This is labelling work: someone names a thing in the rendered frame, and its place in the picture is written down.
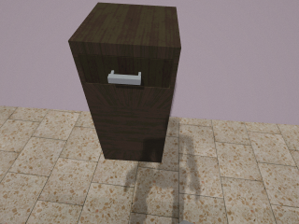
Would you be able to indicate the drawer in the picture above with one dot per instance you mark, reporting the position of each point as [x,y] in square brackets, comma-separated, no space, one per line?
[155,72]

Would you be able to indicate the handle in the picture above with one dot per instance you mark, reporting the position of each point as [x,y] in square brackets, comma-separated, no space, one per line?
[124,79]

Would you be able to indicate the cabinet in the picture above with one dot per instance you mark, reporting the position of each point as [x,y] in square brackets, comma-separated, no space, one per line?
[130,121]

